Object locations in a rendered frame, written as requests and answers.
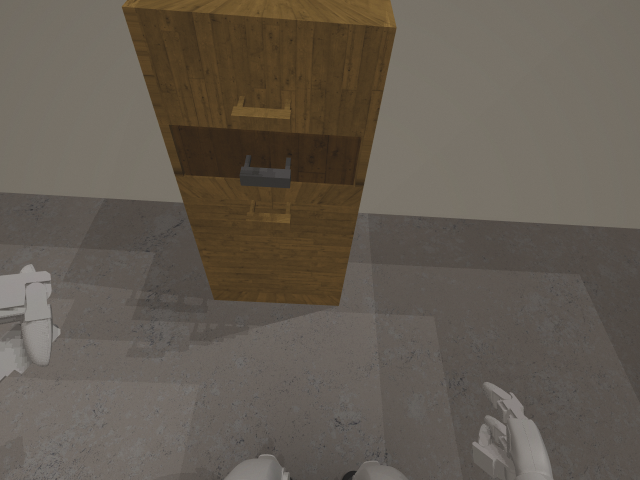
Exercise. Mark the handle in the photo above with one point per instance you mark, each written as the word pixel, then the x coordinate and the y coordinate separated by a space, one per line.
pixel 268 221
pixel 263 119
pixel 265 177

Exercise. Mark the robot shin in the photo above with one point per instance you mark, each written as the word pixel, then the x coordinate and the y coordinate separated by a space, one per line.
pixel 267 456
pixel 366 464

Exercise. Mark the robot left shin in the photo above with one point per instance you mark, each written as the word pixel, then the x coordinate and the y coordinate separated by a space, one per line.
pixel 267 456

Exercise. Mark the robot right shin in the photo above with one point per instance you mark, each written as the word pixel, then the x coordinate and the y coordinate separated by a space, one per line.
pixel 366 464

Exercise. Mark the left robot hand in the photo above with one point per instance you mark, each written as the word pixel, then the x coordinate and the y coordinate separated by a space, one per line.
pixel 23 297

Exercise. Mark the drawer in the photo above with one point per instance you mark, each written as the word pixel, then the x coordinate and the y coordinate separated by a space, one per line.
pixel 220 152

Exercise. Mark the cabinet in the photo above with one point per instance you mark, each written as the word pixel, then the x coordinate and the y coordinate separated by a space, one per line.
pixel 327 62

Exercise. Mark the right robot hand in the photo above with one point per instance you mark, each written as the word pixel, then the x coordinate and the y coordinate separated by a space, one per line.
pixel 521 447

